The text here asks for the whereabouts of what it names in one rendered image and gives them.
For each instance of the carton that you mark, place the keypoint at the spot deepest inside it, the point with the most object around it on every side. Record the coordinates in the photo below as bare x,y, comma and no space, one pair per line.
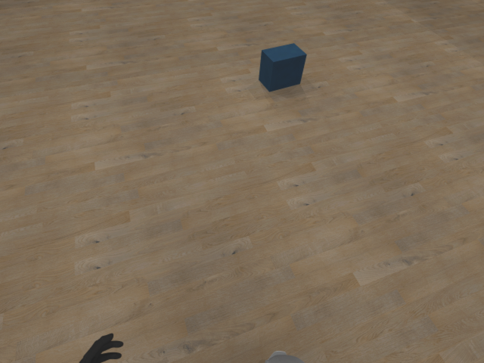
281,67

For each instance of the right robot shin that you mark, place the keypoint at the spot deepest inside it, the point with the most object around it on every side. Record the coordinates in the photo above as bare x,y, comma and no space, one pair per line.
277,353

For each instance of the left robot hand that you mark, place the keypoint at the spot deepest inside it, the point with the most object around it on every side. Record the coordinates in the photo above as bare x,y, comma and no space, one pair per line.
104,343

